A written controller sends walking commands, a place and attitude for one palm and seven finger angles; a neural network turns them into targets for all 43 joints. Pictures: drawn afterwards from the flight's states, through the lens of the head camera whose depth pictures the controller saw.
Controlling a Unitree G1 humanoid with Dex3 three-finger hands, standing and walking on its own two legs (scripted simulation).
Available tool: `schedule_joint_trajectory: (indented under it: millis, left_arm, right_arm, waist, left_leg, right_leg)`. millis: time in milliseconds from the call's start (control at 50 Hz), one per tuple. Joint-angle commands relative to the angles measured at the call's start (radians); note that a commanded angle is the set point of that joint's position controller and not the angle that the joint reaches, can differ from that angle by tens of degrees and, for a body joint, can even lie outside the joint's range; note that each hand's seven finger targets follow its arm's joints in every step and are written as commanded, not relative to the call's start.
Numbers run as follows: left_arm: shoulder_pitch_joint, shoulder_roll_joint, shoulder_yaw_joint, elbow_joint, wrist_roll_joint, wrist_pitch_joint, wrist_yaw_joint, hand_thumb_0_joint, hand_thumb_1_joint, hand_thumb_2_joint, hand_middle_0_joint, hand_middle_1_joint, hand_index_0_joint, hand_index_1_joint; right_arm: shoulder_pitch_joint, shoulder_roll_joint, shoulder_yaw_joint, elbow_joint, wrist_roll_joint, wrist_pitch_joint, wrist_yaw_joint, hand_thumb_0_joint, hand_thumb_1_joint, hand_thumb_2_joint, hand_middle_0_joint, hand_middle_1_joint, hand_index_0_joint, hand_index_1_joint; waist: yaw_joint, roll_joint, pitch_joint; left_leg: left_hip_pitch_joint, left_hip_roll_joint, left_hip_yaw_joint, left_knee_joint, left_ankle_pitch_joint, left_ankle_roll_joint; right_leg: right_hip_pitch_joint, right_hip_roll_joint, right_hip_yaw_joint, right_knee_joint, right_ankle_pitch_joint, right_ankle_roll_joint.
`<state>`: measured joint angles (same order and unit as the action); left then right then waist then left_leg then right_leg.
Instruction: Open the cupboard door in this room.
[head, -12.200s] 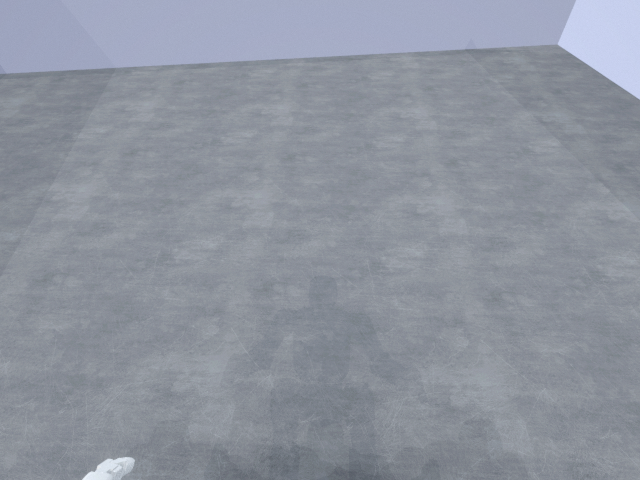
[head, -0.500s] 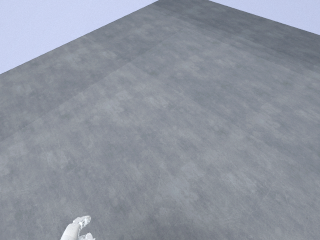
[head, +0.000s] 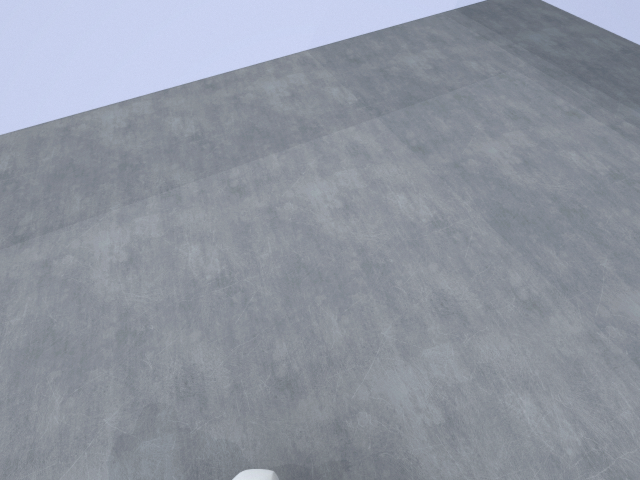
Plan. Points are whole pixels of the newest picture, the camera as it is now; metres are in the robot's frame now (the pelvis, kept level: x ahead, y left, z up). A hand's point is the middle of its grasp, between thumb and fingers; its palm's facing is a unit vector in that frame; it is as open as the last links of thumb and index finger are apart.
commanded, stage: turn or walk to find it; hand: left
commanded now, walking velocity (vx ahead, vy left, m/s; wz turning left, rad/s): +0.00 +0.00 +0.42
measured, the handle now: out of the picture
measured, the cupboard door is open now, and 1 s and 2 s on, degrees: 0 0 0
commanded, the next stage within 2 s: none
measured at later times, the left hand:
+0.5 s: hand out of the picture +0.07 +0.23 -0.15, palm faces +0.20 -0.95 -0.26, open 7.4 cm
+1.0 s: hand out of the picture -0.08 +0.15 -0.15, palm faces +0.46 -0.85 -0.27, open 7.3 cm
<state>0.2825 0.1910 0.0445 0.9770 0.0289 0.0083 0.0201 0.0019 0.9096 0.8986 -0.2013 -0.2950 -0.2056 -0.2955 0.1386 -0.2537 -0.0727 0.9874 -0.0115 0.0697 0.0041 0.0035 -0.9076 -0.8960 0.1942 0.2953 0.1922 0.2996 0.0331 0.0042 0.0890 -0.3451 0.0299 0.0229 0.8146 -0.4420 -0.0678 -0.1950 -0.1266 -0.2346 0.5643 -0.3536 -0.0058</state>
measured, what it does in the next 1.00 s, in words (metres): steps on the spot, turning left: left foot, then right foot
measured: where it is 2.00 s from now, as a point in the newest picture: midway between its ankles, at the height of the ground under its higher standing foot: outside the picture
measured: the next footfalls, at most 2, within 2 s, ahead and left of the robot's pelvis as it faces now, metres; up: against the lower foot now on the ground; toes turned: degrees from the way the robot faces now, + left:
left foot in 0.06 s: +0.02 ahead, +0.13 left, +0.00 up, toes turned +6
right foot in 0.58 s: +0.05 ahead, -0.11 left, +0.00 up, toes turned +9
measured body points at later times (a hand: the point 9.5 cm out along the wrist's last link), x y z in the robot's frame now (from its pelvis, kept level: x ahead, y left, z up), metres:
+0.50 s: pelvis -0.01 +0.01 +0.00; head +0.02 +0.01 +0.45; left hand +0.06 +0.28 -0.13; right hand +0.08 -0.22 -0.15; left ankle -0.02 +0.13 -0.73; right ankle +0.01 -0.12 -0.70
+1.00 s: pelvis -0.03 -0.05 +0.01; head +0.00 -0.06 +0.45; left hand -0.10 +0.19 -0.13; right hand +0.11 -0.27 -0.16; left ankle -0.15 +0.09 -0.66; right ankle +0.01 -0.11 -0.73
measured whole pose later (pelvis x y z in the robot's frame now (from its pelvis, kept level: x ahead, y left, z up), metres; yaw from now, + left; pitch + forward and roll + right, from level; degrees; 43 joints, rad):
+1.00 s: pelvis -0.03 -0.05 +0.01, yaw +25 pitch -1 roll +2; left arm 0.26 0.16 0.04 0.97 0.02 0.01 0.02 0.00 0.91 0.90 -0.20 -0.30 -0.21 -0.30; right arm 0.23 -0.25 -0.09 1.02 -0.02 0.09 0.01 0.00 -0.91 -0.90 0.20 0.30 0.19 0.30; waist 0.01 0.03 0.06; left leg -0.39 0.04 -0.02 1.01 -0.41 -0.08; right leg -0.23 -0.11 -0.26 0.50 -0.26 -0.05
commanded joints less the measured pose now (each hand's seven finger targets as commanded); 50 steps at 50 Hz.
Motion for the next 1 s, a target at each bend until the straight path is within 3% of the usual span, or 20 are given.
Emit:
schedule_joint_trajectory:
  millis: [0, 20, 40, 60, 80, 100, 140, 220, 400, 480, 520, 540, 560, 580, 600, 640, 680, 700, 840, 980]
  left_arm:
    - [0.018, 0.217, 0.048, -0.044, -0.004, -0.006, 0.011, 0.0, 0.9, 0.9, -0.2, -0.3, -0.2, -0.3]
    - [0.011, 0.206, 0.047, -0.051, -0.015, -0.002, 0.009, 0.0, 0.9, 0.9, -0.2, -0.3, -0.2, -0.3]
    - [0.023, 0.148, 0.038, -0.078, -0.022, 0.003, 0.004, 0.0, 0.9, 0.9, -0.2, -0.3, -0.2, -0.3]
    - [-0.023, 0.115, 0.015, -0.103, -0.017, 0.012, 0.008, 0.0, 0.9, 0.9, -0.2, -0.3, -0.2, -0.3]
    - [-0.055, 0.137, 0.02, -0.103, -0.014, 0.024, 0.012, 0.0, 0.9, 0.9, -0.2, -0.3, -0.2, -0.3]
    - [-0.077, 0.127, 0.024, -0.09, -0.011, 0.03, 0.013, 0.0, 0.9, 0.9, -0.2, -0.3, -0.2, -0.3]
    - [-0.084, 0.147, 0.033, -0.071, -0.014, 0.029, 0.002, 0.0, 0.9, 0.9, -0.2, -0.3, -0.2, -0.3]
    - [-0.05, 0.141, 0.034, -0.055, -0.013, 0.027, -0.005, 0.0, 0.9, 0.9, -0.2, -0.3, -0.2, -0.3]
    - [-0.17, 0.113, 0.023, -0.126, -0.02, 0.025, 0.0, 0.0, 0.9, 0.9, -0.2, -0.3, -0.2, -0.3]
    - [-0.13, 0.11, 0.023, -0.125, -0.027, 0.014, 0.002, 0.0, 0.9, 0.9, -0.2, -0.3, -0.2, -0.3]
    - [-0.051, 0.121, 0.029, -0.105, -0.026, 0.001, 0.005, 0.0, 0.9, 0.9, -0.2, -0.3, -0.2, -0.3]
    - [-0.016, 0.172, 0.038, -0.099, -0.017, -0.011, 0.01, 0.0, 0.9, 0.9, -0.2, -0.3, -0.2, -0.3]
    - [0.006, 0.261, 0.056, -0.097, -0.002, -0.02, 0.019, 0.0, 0.9, 0.9, -0.2, -0.3, -0.2, -0.3]
    - [0.003, 0.271, 0.052, -0.112, -0.01, -0.013, 0.019, 0.0, 0.9, 0.9, -0.2, -0.3, -0.2, -0.3]
    - [-0.067, 0.232, 0.052, -0.128, -0.012, -0.012, 0.022, 0.0, 0.9, 0.9, -0.2, -0.3, -0.2, -0.3]
    - [-0.167, 0.183, 0.037, -0.151, -0.015, -0.007, 0.017, 0.0, 0.9, 0.9, -0.2, -0.3, -0.2, -0.3]
    - [-0.179, 0.14, 0.025, -0.151, -0.017, -0.015, 0.014, 0.0, 0.9, 0.9, -0.2, -0.3, -0.2, -0.3]
    - [-0.155, 0.138, 0.025, -0.146, -0.016, -0.02, 0.014, 0.0, 0.9, 0.9, -0.2, -0.3, -0.2, -0.3]
    - [-0.02, 0.149, 0.032, -0.093, -0.011, -0.024, 0.017, 0.0, 0.9, 0.9, -0.2, -0.3, -0.2, -0.3]
    - [0.034, 0.189, 0.045, -0.049, 0.004, -0.016, 0.016, 0.0, 0.9, 0.9, -0.2, -0.3, -0.2, -0.3]
  right_arm:
    - [0.018, -0.049, 0.004, -0.08, 0.003, -0.044, 0.002, 0.0, -0.9, -0.9, 0.2, 0.3, 0.2, 0.3]
    - [0.067, -0.095, -0.005, -0.069, 0.001, -0.056, 0.003, 0.0, -0.9, -0.9, 0.2, 0.3, 0.2, 0.3]
    - [0.114, -0.201, -0.029, -0.066, -0.008, -0.066, 0.0, 0.0, -0.9, -0.9, 0.2, 0.3, 0.2, 0.3]
    - [0.163, -0.253, -0.039, -0.051, 0.001, -0.055, -0.007, 0.0, -0.9, -0.9, 0.2, 0.3, 0.2, 0.3]
    - [0.151, -0.231, -0.034, -0.049, -0.001, -0.048, -0.011, 0.0, -0.9, -0.9, 0.2, 0.3, 0.2, 0.3]
    - [0.118, -0.195, -0.024, -0.05, -0.006, -0.056, -0.022, 0.0, -0.9, -0.9, 0.2, 0.3, 0.2, 0.3]
    - [0.04, -0.162, -0.011, -0.076, -0.007, -0.056, -0.029, 0.0, -0.9, -0.9, 0.2, 0.3, 0.2, 0.3]
    - [0.038, -0.149, -0.009, -0.087, 0.0, -0.068, -0.025, 0.0, -0.9, -0.9, 0.2, 0.3, 0.2, 0.3]
    - [0.096, -0.144, -0.027, -0.082, -0.014, -0.058, -0.02, 0.0, -0.9, -0.9, 0.2, 0.3, 0.2, 0.3]
    - [0.083, -0.144, -0.032, -0.087, -0.015, -0.052, -0.018, 0.0, -0.9, -0.9, 0.2, 0.3, 0.2, 0.3]
    - [0.067, -0.131, -0.033, -0.094, -0.008, -0.051, -0.016, 0.0, -0.9, -0.9, 0.2, 0.3, 0.2, 0.3]
    - [0.082, -0.092, -0.03, -0.096, 0.001, -0.053, -0.011, 0.0, -0.9, -0.9, 0.2, 0.3, 0.2, 0.3]
    - [0.096, -0.019, -0.017, -0.116, 0.005, -0.055, -0.007, 0.0, -0.9, -0.9, 0.2, 0.3, 0.2, 0.3]
    - [0.073, -0.066, -0.032, -0.125, -0.002, -0.041, -0.012, 0.0, -0.9, -0.9, 0.2, 0.3, 0.2, 0.3]
    - [0.086, -0.076, -0.039, -0.104, -0.008, -0.023, -0.01, 0.0, -0.9, -0.9, 0.2, 0.3, 0.2, 0.3]
    - [0.117, -0.07, -0.043, -0.06, -0.015, -0.006, 0.003, 0.0, -0.9, -0.9, 0.2, 0.3, 0.2, 0.3]
    - [0.175, -0.05, -0.039, -0.034, -0.015, -0.006, 0.011, 0.0, -0.9, -0.9, 0.2, 0.3, 0.2, 0.3]
    - [0.18, -0.047, -0.036, -0.029, -0.015, -0.005, 0.012, 0.0, -0.9, -0.9, 0.2, 0.3, 0.2, 0.3]
    - [0.096, -0.052, -0.028, -0.038, -0.013, -0.002, 0.009, 0.0, -0.9, -0.9, 0.2, 0.3, 0.2, 0.3]
    - [0.007, -0.03, -0.006, -0.063, 0.0, -0.019, 0.006, 0.0, -0.9, -0.9, 0.2, 0.3, 0.2, 0.3]
  waist:
    - [-0.026, -0.2, -0.137]
    - [-0.058, -0.096, -0.177]
    - [-0.08, 0.201, -0.219]
    - [-0.099, 0.279, -0.218]
    - [-0.097, 0.17, -0.17]
    - [-0.091, 0.221, -0.14]
    - [-0.062, 0.183, -0.076]
    - [-0.034, 0.13, -0.109]
    - [-0.067, 0.142, -0.083]
    - [-0.044, 0.171, -0.101]
    - [-0.004, 0.118, -0.147]
    - [0.009, -0.007, -0.178]
    - [0.016, -0.294, -0.182]
    - [0.024, -0.25, -0.15]
    - [-0.008, -0.219, -0.106]
    - [-0.053, -0.154, -0.004]
    - [-0.077, -0.138, -0.014]
    - [-0.068, -0.165, -0.02]
    - [-0.014, -0.156, -0.046]
    - [0.02, -0.18, -0.091]
  left_leg:
    - [0.11, -0.024, 0.068, -0.323, 0.18, 0.03]
    - [0.268, 0.027, 0.018, -0.439, 0.356, 0.05]
    - [0.459, 0.272, -0.287, -0.44, 0.724, 0.149]
    - [0.425, 0.389, -0.376, -0.428, 1.026, 0.256]
    - [0.347, 0.385, -0.29, -0.428, 0.927, 0.271]
    - [0.306, 0.32, -0.289, -0.446, 0.901, 0.25]
    - [0.258, 0.248, -0.226, -0.447, 0.854, 0.228]
    - [0.277, 0.193, -0.179, -0.465, 0.807, 0.203]
    - [0.206, 0.203, -0.318, -0.464, 0.655, 0.249]
    - [0.123, 0.171, -0.364, -0.421, 0.656, 0.231]
    - [0.04, 0.121, -0.342, -0.347, 0.538, 0.181]
    - [-0.07, 0.053, -0.285, -0.255, 0.352, 0.122]
    - [-0.246, -0.095, -0.107, -0.026, -0.048, 0.045]
    - [-0.21, -0.08, -0.111, 0.169, -0.163, 0.041]
    - [-0.192, -0.053, -0.15, 0.292, -0.105, 0.045]
    - [-0.193, -0.031, -0.122, 0.425, 0.017, 0.038]
    - [-0.196, -0.024, -0.095, 0.445, 0.106, 0.023]
    - [-0.201, -0.021, -0.086, 0.447, 0.128, 0.013]
    - [-0.219, 0.014, -0.07, 0.348, 0.101, -0.014]
    - [-0.113, 0.02, 0.002, 0.055, -0.035, 0.002]
  right_leg:
    - [0.103, -0.195, 0.137, -0.013, 0.643, -0.064]
    - [0.002, -0.164, 0.093, 0.107, 0.519, -0.016]
    - [-0.264, -0.033, 0.041, 0.316, 0.027, 0.061]
    - [-0.331, 0.013, 0.119, 0.437, -0.336, 0.081]
    - [-0.305, -0.006, 0.168, 0.51, -0.298, 0.068]
    - [-0.327, -0.009, 0.201, 0.526, -0.244, 0.076]
    - [-0.341, -0.002, 0.21, 0.574, -0.133, 0.081]
    - [-0.329, 0.015, 0.207, 0.581, -0.03, 0.101]
    - [-0.258, 0.051, 0.215, 0.324, -0.097, 0.1]
    - [-0.101, 0.095, 0.197, 0.115, -0.043, 0.078]
    - [0.073, 0.085, 0.193, -0.122, 0.141, 0.072]
    - [0.218, -0.019, 0.284, -0.225, 0.198, 0.05]
    - [0.302, -0.283, 0.536, -0.259, 0.315, -0.046]
    - [0.123, -0.385, 0.563, -0.278, 0.373, -0.133]
    - [0.007, -0.332, 0.496, -0.315, 0.199, -0.144]
    - [-0.115, -0.23, 0.392, -0.346, 0.008, -0.093]
    - [-0.082, -0.165, 0.277, -0.316, 0.115, -0.06]
    - [-0.056, -0.156, 0.254, -0.314, 0.146, -0.056]
    - [0.061, -0.208, 0.254, -0.301, 0.2, -0.094]
    - [0.119, -0.255, 0.224, -0.243, 0.36, -0.138]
